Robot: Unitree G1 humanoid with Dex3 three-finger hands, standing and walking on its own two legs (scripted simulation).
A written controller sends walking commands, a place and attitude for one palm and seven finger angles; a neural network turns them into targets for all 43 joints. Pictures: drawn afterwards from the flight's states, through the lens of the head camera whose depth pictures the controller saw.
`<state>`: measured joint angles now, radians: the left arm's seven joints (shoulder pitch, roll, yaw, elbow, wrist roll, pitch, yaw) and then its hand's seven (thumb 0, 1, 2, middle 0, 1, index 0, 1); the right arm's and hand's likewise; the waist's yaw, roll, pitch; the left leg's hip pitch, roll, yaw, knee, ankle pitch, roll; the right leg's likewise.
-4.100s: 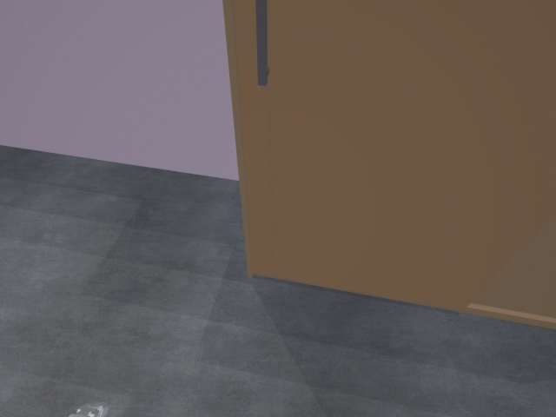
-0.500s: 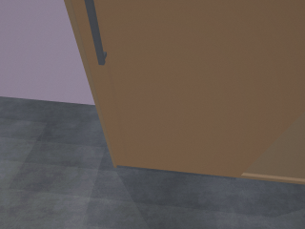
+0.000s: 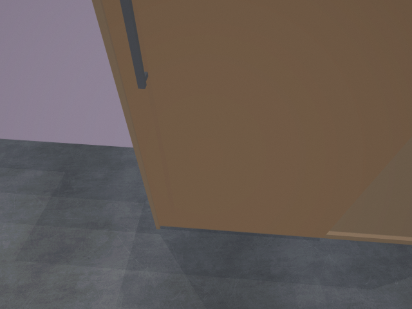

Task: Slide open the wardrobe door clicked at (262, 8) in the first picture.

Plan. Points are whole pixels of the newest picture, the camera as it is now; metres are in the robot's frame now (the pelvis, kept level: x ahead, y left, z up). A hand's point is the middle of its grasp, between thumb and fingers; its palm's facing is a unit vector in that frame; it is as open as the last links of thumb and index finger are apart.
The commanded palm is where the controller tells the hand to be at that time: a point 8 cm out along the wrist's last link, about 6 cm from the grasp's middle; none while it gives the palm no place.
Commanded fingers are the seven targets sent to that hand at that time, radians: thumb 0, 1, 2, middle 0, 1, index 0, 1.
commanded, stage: come to a stop and stand still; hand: left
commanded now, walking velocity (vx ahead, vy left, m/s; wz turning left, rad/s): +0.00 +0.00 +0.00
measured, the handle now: (136, 41) +0.60 +0.19 +0.23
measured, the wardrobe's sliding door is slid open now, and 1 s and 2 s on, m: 0.00 0.00 0.00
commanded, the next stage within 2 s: look again from close up in 0.30 s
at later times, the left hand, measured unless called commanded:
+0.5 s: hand out of the picture +0.08 +0.26 -0.14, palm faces +0.01 -0.93 -0.36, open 7.4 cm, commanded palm none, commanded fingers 0.00 0.90 0.90 -0.20 -0.30 -0.20 -0.30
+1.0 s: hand out of the picture +0.02 +0.23 -0.16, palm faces -0.01 -0.96 -0.29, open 7.4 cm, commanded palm none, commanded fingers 0.00 0.90 0.90 -0.20 -0.30 -0.20 -0.30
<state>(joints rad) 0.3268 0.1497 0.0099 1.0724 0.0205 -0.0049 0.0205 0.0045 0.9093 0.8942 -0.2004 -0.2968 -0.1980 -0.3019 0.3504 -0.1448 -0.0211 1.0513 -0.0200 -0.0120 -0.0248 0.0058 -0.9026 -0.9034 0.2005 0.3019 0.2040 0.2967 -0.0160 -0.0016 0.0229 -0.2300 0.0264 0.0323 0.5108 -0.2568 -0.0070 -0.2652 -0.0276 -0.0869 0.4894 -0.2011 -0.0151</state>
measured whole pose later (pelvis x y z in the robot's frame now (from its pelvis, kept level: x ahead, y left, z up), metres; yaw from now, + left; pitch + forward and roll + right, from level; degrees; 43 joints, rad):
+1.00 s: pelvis -0.01 +0.00 +0.01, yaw +1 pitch -2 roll +0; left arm 0.24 0.28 -0.01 1.08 0.01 -0.01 0.01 0.01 0.91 0.89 -0.20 -0.30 -0.20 -0.30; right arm 0.23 -0.29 0.00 1.11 -0.01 -0.01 0.01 0.01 -0.90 -0.90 0.20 0.30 0.20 0.30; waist 0.00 0.00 0.04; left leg -0.18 0.01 0.03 0.41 -0.19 0.00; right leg -0.21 -0.04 -0.09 0.40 -0.14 0.00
